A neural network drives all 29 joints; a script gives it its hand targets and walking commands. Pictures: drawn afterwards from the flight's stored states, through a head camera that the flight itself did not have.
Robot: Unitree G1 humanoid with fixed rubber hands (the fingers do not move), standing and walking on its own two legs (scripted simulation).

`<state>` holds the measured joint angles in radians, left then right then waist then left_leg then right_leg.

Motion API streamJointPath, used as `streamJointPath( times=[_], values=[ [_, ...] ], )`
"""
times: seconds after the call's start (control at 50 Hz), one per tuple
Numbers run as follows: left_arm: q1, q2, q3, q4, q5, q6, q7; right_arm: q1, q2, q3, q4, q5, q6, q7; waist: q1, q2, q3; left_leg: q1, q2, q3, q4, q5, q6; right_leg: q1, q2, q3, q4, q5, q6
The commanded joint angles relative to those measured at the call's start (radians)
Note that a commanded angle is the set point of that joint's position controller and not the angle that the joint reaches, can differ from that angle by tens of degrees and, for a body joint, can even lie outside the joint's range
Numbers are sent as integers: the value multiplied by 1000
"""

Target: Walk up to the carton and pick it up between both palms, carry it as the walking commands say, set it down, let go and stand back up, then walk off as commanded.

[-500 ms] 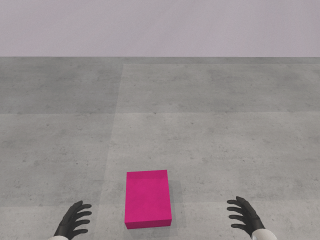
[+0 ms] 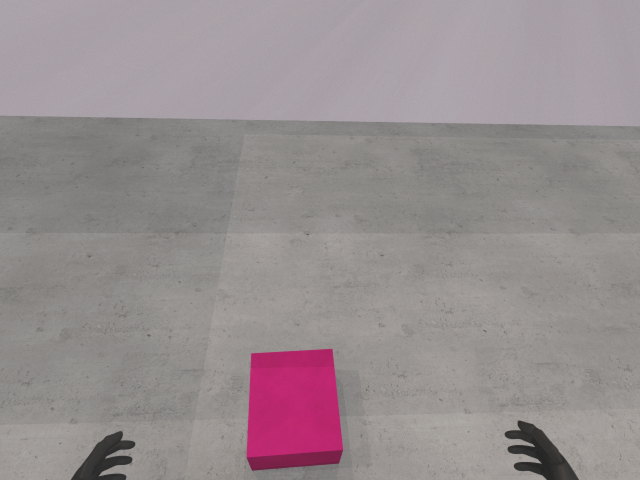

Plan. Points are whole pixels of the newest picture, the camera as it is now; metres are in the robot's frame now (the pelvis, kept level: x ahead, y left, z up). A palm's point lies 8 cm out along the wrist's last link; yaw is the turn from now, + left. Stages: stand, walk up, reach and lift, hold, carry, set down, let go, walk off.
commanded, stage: stand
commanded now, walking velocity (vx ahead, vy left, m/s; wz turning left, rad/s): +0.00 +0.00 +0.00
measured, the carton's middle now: (293, 407) +0.45 +0.05 -0.70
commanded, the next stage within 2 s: walk off in 1.52 s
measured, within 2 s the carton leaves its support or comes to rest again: neither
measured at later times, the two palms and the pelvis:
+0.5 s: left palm out of the picture +0.11 +0.31 -0.09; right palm out of the picture +0.11 -0.29 -0.08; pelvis +0.00 +0.01 +0.00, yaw +0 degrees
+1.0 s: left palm out of the picture +0.08 +0.32 -0.10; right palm out of the picture +0.08 -0.30 -0.09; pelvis -0.02 +0.01 +0.01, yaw +0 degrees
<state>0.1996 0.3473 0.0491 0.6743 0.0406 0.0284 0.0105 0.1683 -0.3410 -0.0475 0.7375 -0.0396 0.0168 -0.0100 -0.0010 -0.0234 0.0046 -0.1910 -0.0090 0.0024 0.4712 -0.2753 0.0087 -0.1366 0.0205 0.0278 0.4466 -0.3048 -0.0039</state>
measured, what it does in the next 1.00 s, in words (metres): stands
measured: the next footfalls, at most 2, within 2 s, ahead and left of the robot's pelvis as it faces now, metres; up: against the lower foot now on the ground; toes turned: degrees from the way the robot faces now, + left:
none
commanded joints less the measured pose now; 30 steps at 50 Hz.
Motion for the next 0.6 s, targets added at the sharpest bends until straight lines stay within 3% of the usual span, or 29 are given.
streamJointPath(
  times=[0.0,0.26,0.58],
  values=[
    [-38,132,24,-40,0,-24,8,-41,-141,-28,-35,1,-21,-8,-4,33,-72,68,91,-86,-50,324,-4,-13,-86,71,-52,302,20],
    [-46,158,3,64,-7,-35,13,-67,-173,-17,75,11,-34,-13,-3,26,-56,96,105,-103,-81,370,1,8,-102,74,-70,326,12],
    [-59,183,-9,158,-14,-42,12,-91,-192,-6,169,16,-37,-9,-4,21,-22,96,113,-113,-142,272,7,13,-119,94,-127,252,5]
  ],
)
